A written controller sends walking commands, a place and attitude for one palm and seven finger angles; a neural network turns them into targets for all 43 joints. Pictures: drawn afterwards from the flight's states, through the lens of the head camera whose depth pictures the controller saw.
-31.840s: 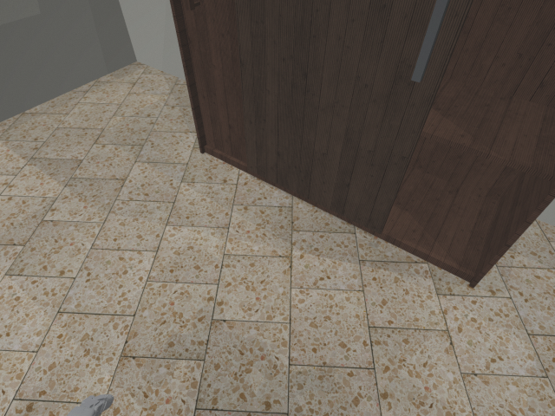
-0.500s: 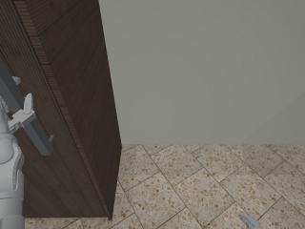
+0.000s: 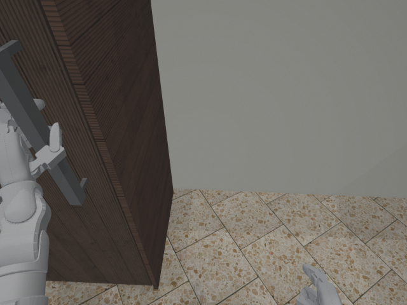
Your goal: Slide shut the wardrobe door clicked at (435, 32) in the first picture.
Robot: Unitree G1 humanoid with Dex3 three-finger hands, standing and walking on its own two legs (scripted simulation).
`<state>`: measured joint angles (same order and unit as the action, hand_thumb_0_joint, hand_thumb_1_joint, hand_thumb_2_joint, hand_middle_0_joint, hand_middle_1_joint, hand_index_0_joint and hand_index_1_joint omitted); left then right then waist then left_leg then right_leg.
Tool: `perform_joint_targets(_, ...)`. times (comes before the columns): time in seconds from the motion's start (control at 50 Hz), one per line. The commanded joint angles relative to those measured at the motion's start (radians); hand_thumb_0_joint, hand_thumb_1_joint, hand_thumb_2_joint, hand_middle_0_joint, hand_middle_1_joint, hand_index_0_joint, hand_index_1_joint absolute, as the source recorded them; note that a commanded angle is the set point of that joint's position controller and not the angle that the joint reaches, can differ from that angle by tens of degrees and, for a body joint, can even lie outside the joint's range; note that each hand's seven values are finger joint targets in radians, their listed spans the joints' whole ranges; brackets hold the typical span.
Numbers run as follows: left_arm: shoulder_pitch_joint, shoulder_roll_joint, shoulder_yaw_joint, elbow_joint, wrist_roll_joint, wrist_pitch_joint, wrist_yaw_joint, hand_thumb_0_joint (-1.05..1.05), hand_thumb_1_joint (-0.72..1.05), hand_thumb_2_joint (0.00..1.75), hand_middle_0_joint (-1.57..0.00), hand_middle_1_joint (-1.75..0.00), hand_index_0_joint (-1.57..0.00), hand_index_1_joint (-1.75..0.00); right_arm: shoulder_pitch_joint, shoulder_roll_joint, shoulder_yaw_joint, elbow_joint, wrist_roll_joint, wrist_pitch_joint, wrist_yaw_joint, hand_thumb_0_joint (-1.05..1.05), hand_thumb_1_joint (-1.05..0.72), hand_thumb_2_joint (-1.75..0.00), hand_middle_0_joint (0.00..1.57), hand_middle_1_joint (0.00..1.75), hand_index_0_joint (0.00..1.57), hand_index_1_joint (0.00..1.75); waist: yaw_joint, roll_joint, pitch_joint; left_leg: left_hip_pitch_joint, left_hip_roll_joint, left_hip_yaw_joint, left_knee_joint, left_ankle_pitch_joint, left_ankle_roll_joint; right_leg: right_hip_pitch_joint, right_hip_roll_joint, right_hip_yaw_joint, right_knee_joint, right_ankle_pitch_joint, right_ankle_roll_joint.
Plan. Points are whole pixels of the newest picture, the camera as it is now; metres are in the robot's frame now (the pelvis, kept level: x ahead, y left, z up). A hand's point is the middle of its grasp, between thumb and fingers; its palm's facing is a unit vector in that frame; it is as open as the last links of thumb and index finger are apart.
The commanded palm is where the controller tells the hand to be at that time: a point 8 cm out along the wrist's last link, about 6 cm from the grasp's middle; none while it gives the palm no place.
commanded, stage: stop walking and hold the door there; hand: left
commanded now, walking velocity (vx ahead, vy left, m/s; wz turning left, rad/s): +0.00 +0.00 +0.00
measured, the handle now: (51, 138) +0.34 +0.31 +0.18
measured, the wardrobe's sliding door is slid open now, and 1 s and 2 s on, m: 0.00 0.00 0.00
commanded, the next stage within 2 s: none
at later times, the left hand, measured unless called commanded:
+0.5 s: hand (54, 147) +0.31 +0.29 +0.19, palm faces +0.53 -0.82 -0.21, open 7.0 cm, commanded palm +0.26 +0.31 +0.18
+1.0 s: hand (55, 147) +0.30 +0.28 +0.19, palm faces +0.41 -0.90 -0.13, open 6.7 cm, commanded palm +0.26 +0.31 +0.18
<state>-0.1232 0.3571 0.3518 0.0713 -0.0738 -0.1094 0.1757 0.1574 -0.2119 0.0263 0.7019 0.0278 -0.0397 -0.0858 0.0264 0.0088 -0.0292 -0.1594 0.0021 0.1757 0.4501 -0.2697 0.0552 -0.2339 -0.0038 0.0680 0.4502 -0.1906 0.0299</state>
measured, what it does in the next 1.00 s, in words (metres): steps on the spot: right foot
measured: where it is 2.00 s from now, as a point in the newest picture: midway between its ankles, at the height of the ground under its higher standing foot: outside the picture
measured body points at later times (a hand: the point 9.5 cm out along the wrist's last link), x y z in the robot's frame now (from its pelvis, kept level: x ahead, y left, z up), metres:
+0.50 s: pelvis -0.01 +0.00 +0.00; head -0.01 -0.01 +0.45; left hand +0.27 +0.33 +0.20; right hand +0.16 -0.26 -0.10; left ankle -0.01 +0.07 -0.74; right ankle +0.03 -0.14 -0.74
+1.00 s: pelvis -0.02 +0.06 +0.00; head -0.03 +0.04 +0.45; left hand +0.27 +0.33 +0.20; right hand +0.13 -0.15 -0.12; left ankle -0.01 +0.08 -0.74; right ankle +0.01 -0.05 -0.74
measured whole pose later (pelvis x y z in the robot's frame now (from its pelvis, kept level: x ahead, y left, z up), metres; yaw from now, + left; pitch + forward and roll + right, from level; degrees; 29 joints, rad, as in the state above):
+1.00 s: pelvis -0.02 +0.06 +0.00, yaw +0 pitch -3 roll +1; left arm -0.18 0.28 0.22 0.02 -0.09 -0.06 0.19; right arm 0.19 -0.18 0.06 0.70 0.01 -0.01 -0.08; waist 0.02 0.03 0.03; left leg -0.14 -0.10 0.21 0.39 -0.21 0.03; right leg -0.21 -0.02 -0.05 0.48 -0.21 -0.03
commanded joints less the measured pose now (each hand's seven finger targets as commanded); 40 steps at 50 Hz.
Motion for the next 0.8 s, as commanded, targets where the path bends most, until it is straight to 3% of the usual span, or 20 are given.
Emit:
perform_joint_targets(0.0,-0.257,0.222,0.002,-0.258,0.024,-0.084,-0.028,0.00,0.90,0.90,-0.45,-1.40,-0.45,-1.40,-0.102,-0.138,-0.052,-0.151,0.004,-0.039,-0.013,0.00,-0.90,-0.90,0.20,0.30,0.20,0.30,-0.031,0.053,-0.200,0.165,0.153,-0.159,-0.056,0.359,-0.051,-0.009,-0.057,0.055,-0.016,0.324,-0.052)
perform_joint_targets(0.12,-0.245,0.222,0.003,-0.284,0.022,-0.085,-0.028,0.00,0.90,0.90,-0.45,-1.40,-0.45,-1.40,-0.112,-0.140,-0.052,-0.167,0.008,-0.033,-0.015,0.00,-0.90,-0.90,0.20,0.30,0.20,0.30,-0.031,0.099,-0.194,0.162,0.155,-0.163,-0.068,0.354,-0.049,-0.012,-0.048,0.042,-0.012,0.290,-0.051)
perform_joint_targets(0.22,-0.218,0.267,0.053,-0.234,0.021,-0.077,-0.022,0.00,0.90,0.90,-0.45,-1.40,-0.45,-1.40,-0.108,-0.148,-0.055,-0.165,0.008,-0.026,-0.020,0.00,-0.90,-0.90,0.20,0.30,0.20,0.30,-0.029,0.050,-0.181,0.119,0.144,-0.161,-0.065,0.285,-0.040,0.003,-0.057,0.061,-0.040,0.290,-0.051)
perform_joint_targets(0.26,-0.222,0.246,0.031,-0.244,0.019,-0.080,-0.024,0.00,0.90,0.90,-0.45,-1.40,-0.45,-1.40,-0.112,-0.146,-0.055,-0.170,0.010,-0.026,-0.022,0.00,-0.90,-0.90,0.20,0.30,0.20,0.30,-0.031,0.058,-0.177,0.121,0.142,-0.162,-0.070,0.252,-0.037,-0.004,-0.061,0.066,-0.046,0.272,-0.052)
perform_joint_targets(0.28,-0.219,0.271,0.055,-0.231,0.021,-0.081,-0.021,0.00,0.90,0.90,-0.45,-1.40,-0.45,-1.40,-0.107,-0.153,-0.056,-0.167,0.009,-0.026,-0.022,0.00,-0.90,-0.90,0.20,0.30,0.20,0.30,-0.029,0.072,-0.178,0.111,0.141,-0.163,-0.074,0.242,-0.035,-0.001,-0.057,0.062,-0.046,0.255,-0.051)
perform_joint_targets(0.3,-0.212,0.245,0.030,-0.230,0.022,-0.081,-0.024,0.00,0.90,0.90,-0.45,-1.40,-0.45,-1.40,-0.113,-0.148,-0.056,-0.170,0.011,-0.025,-0.022,0.00,-0.90,-0.90,0.20,0.30,0.20,0.30,-0.027,0.068,-0.174,0.099,0.134,-0.159,-0.072,0.229,-0.032,0.008,-0.065,0.066,-0.055,0.257,-0.051)
perform_joint_targets(0.36,-0.209,0.287,0.063,-0.200,0.027,-0.076,-0.024,0.00,0.90,0.90,-0.45,-1.40,-0.45,-1.40,-0.108,-0.161,-0.064,-0.167,0.012,-0.012,-0.022,0.00,-0.90,-0.90,0.20,0.30,0.20,0.30,-0.027,0.051,-0.158,0.046,0.105,-0.149,-0.026,0.186,-0.033,0.019,-0.113,0.118,-0.073,0.320,-0.061)
perform_joint_targets(0.42,-0.227,0.304,0.073,-0.191,0.032,-0.076,-0.022,0.00,0.90,0.90,-0.45,-1.40,-0.45,-1.40,-0.102,-0.163,-0.072,-0.172,0.012,0.003,-0.019,0.00,-0.90,-0.90,0.20,0.30,0.20,0.30,-0.029,-0.009,-0.188,0.021,0.083,-0.148,0.038,0.148,-0.036,0.026,-0.178,0.174,-0.080,0.337,-0.075)
perform_joint_targets(0.46,-0.256,0.283,0.044,-0.197,0.032,-0.071,-0.026,0.00,0.90,0.90,-0.45,-1.40,-0.45,-1.40,-0.106,-0.160,-0.073,-0.180,0.014,0.016,-0.015,0.00,-0.90,-0.90,0.20,0.30,0.20,0.30,-0.031,-0.065,-0.203,0.002,0.072,-0.154,0.055,0.121,-0.037,0.039,-0.222,0.200,-0.070,0.352,-0.087)
perform_joint_targets(0.52,-0.287,0.290,0.043,-0.192,0.035,-0.064,-0.026,0.00,0.90,0.90,-0.45,-1.40,-0.45,-1.40,-0.109,-0.164,-0.075,-0.186,0.015,0.026,-0.015,0.00,-0.90,-0.90,0.20,0.30,0.20,0.30,-0.031,-0.087,-0.228,0.008,0.077,-0.155,0.023,0.131,-0.034,0.041,-0.241,0.177,-0.027,0.346,-0.082)
perform_joint_targets(0.56,-0.302,0.261,0.010,-0.198,0.031,-0.059,-0.030,0.00,0.90,0.90,-0.45,-1.40,-0.45,-1.40,-0.122,-0.161,-0.071,-0.196,0.020,0.033,-0.016,0.00,-0.90,-0.90,0.20,0.30,0.20,0.30,-0.030,-0.059,-0.216,0.034,0.097,-0.167,-0.007,0.147,-0.022,-0.010,-0.210,0.129,0.010,0.256,-0.062)
perform_joint_targets(0.6,-0.313,0.237,-0.013,-0.209,0.028,-0.067,-0.034,0.00,0.90,0.90,-0.45,-1.40,-0.45,-1.40,-0.136,-0.168,-0.069,-0.204,0.025,0.038,-0.014,0.00,-0.90,-0.90,0.20,0.30,0.20,0.30,-0.026,0.028,-0.201,0.053,0.139,-0.218,-0.036,0.153,0.000,-0.078,-0.141,0.052,0.086,0.110,-0.038)
perform_joint_targets(0.64,-0.332,0.180,-0.067,-0.237,0.023,-0.080,-0.043,0.00,0.90,0.90,-0.45,-1.40,-0.45,-1.40,-0.152,-0.167,-0.062,-0.217,0.034,0.039,-0.010,0.00,-0.90,-0.90,0.20,0.30,0.20,0.30,-0.025,0.175,-0.173,0.063,0.210,-0.298,-0.120,0.112,0.029,-0.171,-0.063,-0.057,0.255,-0.145,-0.017)
perform_joint_targets(0.66,-0.345,0.164,-0.083,-0.257,0.028,-0.086,-0.043,0.00,0.90,0.90,-0.45,-1.40,-0.45,-1.40,-0.142,-0.162,-0.060,-0.216,0.031,0.034,-0.007,0.00,-0.90,-0.90,0.20,0.30,0.20,0.30,-0.027,0.235,-0.156,0.056,0.247,-0.329,-0.183,0.054,0.049,-0.222,-0.037,-0.094,0.407,-0.254,-0.011)
perform_joint_targets(0.68,-0.362,0.139,-0.111,-0.274,0.031,-0.091,-0.043,0.00,0.90,0.90,-0.45,-1.40,-0.45,-1.40,-0.136,-0.149,-0.054,-0.215,0.028,0.025,-0.005,0.00,-0.90,-0.90,0.20,0.30,0.20,0.30,-0.031,0.252,-0.153,0.072,0.259,-0.343,-0.205,0.043,0.070,-0.262,-0.038,-0.100,0.508,-0.305,-0.014)
perform_joint_targets(0.7,-0.363,0.132,-0.119,-0.273,0.030,-0.092,-0.040,0.00,0.90,0.90,-0.45,-1.40,-0.45,-1.40,-0.128,-0.142,-0.053,-0.206,0.023,0.015,-0.003,0.00,-0.90,-0.90,0.20,0.30,0.20,0.30,-0.030,0.201,-0.144,0.096,0.260,-0.343,-0.189,0.107,0.086,-0.291,-0.050,-0.097,0.539,-0.302,-0.016)
perform_joint_targets(0.74,-0.371,0.107,-0.142,-0.282,0.018,-0.083,-0.037,0.00,0.90,0.90,-0.45,-1.40,-0.45,-1.40,-0.092,-0.137,-0.056,-0.180,0.025,-0.003,-0.003,0.00,-0.90,-0.90,0.20,0.30,0.20,0.30,-0.033,0.029,-0.172,0.210,0.264,-0.344,-0.151,0.242,0.068,-0.332,-0.065,-0.089,0.516,-0.238,-0.008)
perform_joint_targets(0.76,-0.362,0.125,-0.127,-0.268,0.024,-0.074,-0.031,0.00,0.90,0.90,-0.45,-1.40,-0.45,-1.40,-0.079,-0.142,-0.060,-0.161,0.021,-0.011,-0.005,0.00,-0.90,-0.90,0.20,0.30,0.20,0.30,-0.031,-0.029,-0.171,0.252,0.268,-0.347,-0.150,0.307,0.047,-0.334,-0.066,-0.089,0.473,-0.216,-0.006)
perform_joint_targets(0.78,-0.361,0.092,-0.159,-0.276,0.023,-0.065,-0.033,0.00,0.90,0.90,-0.45,-1.40,-0.45,-1.40,-0.085,-0.137,-0.054,-0.156,0.017,-0.018,-0.005,0.00,-0.90,-0.90,0.20,0.30,0.20,0.30,-0.035,-0.042,-0.167,0.266,0.265,-0.338,-0.168,0.311,0.001,-0.321,-0.065,-0.091,0.435,-0.201,-0.006)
